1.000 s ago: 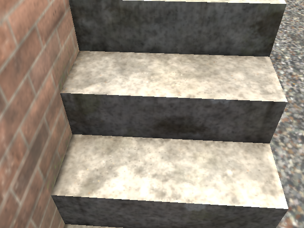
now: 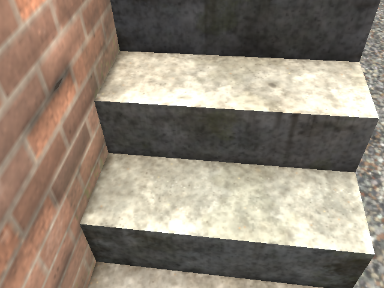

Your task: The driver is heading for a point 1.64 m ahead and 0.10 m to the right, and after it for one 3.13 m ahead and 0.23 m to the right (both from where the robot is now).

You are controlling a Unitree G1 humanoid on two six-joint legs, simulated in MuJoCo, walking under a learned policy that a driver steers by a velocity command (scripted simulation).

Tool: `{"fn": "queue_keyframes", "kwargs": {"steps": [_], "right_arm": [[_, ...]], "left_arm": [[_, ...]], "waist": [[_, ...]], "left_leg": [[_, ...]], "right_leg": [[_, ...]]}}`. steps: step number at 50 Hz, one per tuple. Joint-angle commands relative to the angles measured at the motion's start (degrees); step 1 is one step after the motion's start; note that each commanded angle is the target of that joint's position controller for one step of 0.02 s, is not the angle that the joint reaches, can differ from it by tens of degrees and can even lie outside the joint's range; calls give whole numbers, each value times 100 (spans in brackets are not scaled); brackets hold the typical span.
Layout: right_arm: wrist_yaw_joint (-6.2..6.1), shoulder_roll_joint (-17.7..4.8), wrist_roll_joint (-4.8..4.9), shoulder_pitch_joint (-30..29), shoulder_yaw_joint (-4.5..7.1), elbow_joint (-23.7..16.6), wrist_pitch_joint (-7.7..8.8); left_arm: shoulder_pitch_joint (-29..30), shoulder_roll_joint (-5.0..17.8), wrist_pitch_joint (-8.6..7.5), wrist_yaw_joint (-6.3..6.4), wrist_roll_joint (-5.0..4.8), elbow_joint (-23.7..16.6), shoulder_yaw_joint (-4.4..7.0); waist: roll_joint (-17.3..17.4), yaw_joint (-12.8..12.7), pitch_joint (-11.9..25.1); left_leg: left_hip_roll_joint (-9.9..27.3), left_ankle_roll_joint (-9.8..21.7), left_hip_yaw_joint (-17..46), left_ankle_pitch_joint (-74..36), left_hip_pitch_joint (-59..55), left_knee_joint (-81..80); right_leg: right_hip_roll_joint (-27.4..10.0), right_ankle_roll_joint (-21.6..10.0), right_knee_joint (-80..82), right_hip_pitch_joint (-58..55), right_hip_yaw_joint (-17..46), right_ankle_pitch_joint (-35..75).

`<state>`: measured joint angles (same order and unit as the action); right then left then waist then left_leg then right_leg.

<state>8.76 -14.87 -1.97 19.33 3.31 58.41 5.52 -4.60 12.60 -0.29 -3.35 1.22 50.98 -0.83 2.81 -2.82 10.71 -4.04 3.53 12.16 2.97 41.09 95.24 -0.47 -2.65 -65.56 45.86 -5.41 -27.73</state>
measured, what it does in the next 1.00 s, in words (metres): climbs: left foot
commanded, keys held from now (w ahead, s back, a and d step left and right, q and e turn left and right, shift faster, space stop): shift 1.00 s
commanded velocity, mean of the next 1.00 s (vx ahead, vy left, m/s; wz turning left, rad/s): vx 0.03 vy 0.00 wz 0.00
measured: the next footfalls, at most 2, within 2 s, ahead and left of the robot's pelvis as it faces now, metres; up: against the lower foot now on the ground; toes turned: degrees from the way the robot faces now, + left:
left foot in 0.26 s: +0.15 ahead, +0.14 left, +0.00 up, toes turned -1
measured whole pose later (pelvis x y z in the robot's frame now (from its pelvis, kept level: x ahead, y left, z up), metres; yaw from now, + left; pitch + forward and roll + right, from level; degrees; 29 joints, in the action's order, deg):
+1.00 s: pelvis +0.10 +0.02 +0.08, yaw +3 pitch +2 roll +0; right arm 6.7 -9.3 -0.5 13.7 0.9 53.8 3.3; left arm -13.4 8.6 -2.2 -2.4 0.5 68.1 -1.2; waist -1.1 -0.6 1.7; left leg -1.5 0.0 3.6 16.7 19.9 34.9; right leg -3.0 0.8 -34.0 13.6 -5.6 -21.9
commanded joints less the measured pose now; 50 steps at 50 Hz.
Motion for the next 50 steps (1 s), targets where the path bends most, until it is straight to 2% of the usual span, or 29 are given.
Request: {"fn": "queue_keyframes", "kwargs": {"steps": [1,2,3,4,5,6,7,8,9,10,11,12,13,14,15,16,18,19,20,22,24,25,26,28,29,31,36,40,50], "right_arm": [[-213,200,74,191,-66,-47,-91],[-261,206,50,353,-80,49,-128],[-312,-61,1,528,-13,93,-132],[-368,-190,73,449,28,99,-117],[-293,-5,170,218,-97,-47,-149],[-208,-9,199,136,-149,-181,-157],[-60,-117,282,54,-109,-183,-111],[14,-237,192,336,-93,-63,-18],[31,-215,208,209,-114,-193,96],[77,-11,289,49,-234,-346,147],[44,76,326,-380,-371,-473,106],[-44,49,204,-809,-386,-607,47],[-185,-78,184,-834,-380,-743,-3],[-331,-402,231,-939,-344,-928,-18],[-387,-502,163,-727,-286,-881,-43],[-415,-400,126,-626,-260,-871,-138],[-387,-56,181,-548,-299,-888,-192],[-356,7,228,-600,-305,-946,-204],[-320,-35,209,-657,-315,-1057,-187],[-285,-163,196,-661,-279,-1085,-93],[-260,-154,184,-714,-263,-1139,-24],[-244,-123,219,-693,-265,-1133,-21],[-210,-74,210,-763,-274,-1198,-21],[-177,-58,213,-792,-255,-1229,-32],[-150,28,205,-843,-280,-1185,-68],[-159,-43,212,-810,-245,-1174,-84],[-177,-19,168,-731,-224,-1056,-119],[-162,23,152,-720,-207,-954,-142],[-161,191,132,-405,-201,-600,-206]], "left_arm": [[434,134,-182,-15,-107,48,73],[856,-65,-217,21,-79,-153,-6],[990,-314,-273,-63,-88,-292,-182],[1087,-230,-338,-77,-77,-478,-191],[1288,-103,-413,-153,-159,-577,-225],[1327,469,-425,-117,-118,-673,-37],[987,779,-499,-121,-22,-518,83],[761,886,-452,-147,106,-437,127],[660,884,-423,-180,94,-395,127],[382,701,-378,-264,-46,-233,67],[-434,475,-335,-376,-261,-16,66],[-872,626,-315,-458,-253,347,144],[-1067,675,-321,-541,-241,432,211],[-1656,624,-425,-528,-138,560,290],[-1798,556,-522,-481,-109,615,268],[-1399,484,-564,-466,-118,551,228],[-804,396,-561,-464,-147,412,205],[-638,345,-523,-471,-167,371,185],[-511,331,-478,-423,-216,307,179],[-561,401,-424,-279,-258,469,225],[-638,359,-396,-155,-226,556,215],[-642,237,-368,-108,-189,592,177],[-619,179,-348,-59,-183,629,159],[-679,164,-322,3,-189,719,141],[-602,107,-308,46,-148,782,123],[-769,98,-306,92,-132,882,120],[-894,48,-282,144,-135,1152,89],[-998,30,-245,136,-84,1356,59],[-1129,-55,-216,93,-55,1709,-16]], "waist": [[-195,491,-302],[-154,654,-261],[-67,850,21],[-104,872,13],[22,1113,16],[-178,1076,99],[-344,909,-296],[-443,962,-567],[-284,878,-959],[-193,821,-1123],[178,424,-1092],[-243,268,-1119],[-602,261,-750],[-505,-239,-360],[-494,-189,-152],[-490,53,-195],[-408,234,-424],[-401,279,-529],[-299,328,-506],[-209,279,-597],[-164,272,-529],[-186,283,-415],[-179,291,-527],[-177,304,-560],[-234,289,-665],[-162,260,-545],[-219,237,-710],[-223,192,-766],[-281,213,-994]], "left_leg": [[-85,107,487,416,1885,1446],[-41,-26,352,537,1709,1123],[174,-452,233,375,1515,492],[238,-753,30,605,1284,113],[480,-1146,-716,1465,580,-1352],[449,-1363,-1136,1936,-712,-2463],[470,-1473,-1194,1849,-1429,-3010],[613,-1338,-827,697,-2022,-3011],[603,-1290,-766,679,-1817,-3587],[659,-1191,-720,460,-1667,-4757],[480,-886,-630,75,-906,-6024],[542,-737,-721,-376,-874,-6491],[581,-584,-710,-766,-1060,-6428],[478,-268,-761,-1430,-1245,-5665],[526,-142,-817,-1123,-1341,-5604],[532,-162,-876,-697,-1287,-5733],[544,-273,-821,48,-1490,-5845],[556,-306,-780,253,-1590,-5906],[585,-310,-761,227,-1744,-5994],[577,-224,-796,-225,-1923,-6036],[592,-145,-764,-580,-2173,-6013],[620,-108,-732,-629,-2343,-6104],[622,-86,-710,-623,-2377,-6146],[619,-59,-687,-623,-2547,-6175],[630,9,-638,-756,-2447,-6176],[624,27,-656,-906,-2618,-6189],[615,68,-615,-517,-2480,-6358],[603,89,-572,-222,-2383,-6489],[496,38,-663,287,-2131,-6685]], "right_leg": [[-1065,-1037,3561,-1277,2719,1059],[-911,-957,3785,-1142,2287,1334],[-828,-731,3583,-1354,1994,1802],[-711,-531,3664,-1348,1502,1944],[-563,-92,4036,-1306,761,1669],[-233,200,4354,-1071,278,1472],[-159,291,4466,-1005,179,1222],[-342,198,4325,-834,367,1340],[-496,20,4312,-1238,437,1417],[-675,-140,4060,-1928,590,1537],[-309,3,3761,-3381,407,2296],[-546,-250,3523,-4067,764,3906],[-753,-400,3277,-4494,949,5281],[-603,-459,3107,-4601,794,5860],[-438,-360,3035,-4524,661,5378],[-444,-288,3040,-4380,622,5096],[-473,-149,3223,-3773,600,3781],[-461,-84,3323,-3544,599,3146],[-437,-33,3360,-3424,598,2849],[-341,12,3309,-3232,399,2606],[-312,54,3277,-3106,356,2479],[-320,71,3304,-3099,333,2238],[-290,109,3321,-3003,315,2066],[-305,144,3369,-2853,305,1883],[-320,205,3332,-2877,223,1930],[-338,238,3324,-2857,210,1986],[-333,287,3398,-2917,164,1738],[-335,313,3480,-3029,118,1589],[-339,275,3729,-3198,86,1527]]}}
Velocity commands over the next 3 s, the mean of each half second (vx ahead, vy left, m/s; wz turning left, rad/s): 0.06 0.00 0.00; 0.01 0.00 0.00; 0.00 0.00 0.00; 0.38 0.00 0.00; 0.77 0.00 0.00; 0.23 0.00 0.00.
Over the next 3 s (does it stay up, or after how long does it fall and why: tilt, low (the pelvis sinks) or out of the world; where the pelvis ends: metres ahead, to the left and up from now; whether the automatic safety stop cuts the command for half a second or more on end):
stays up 0.61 -0.01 0.48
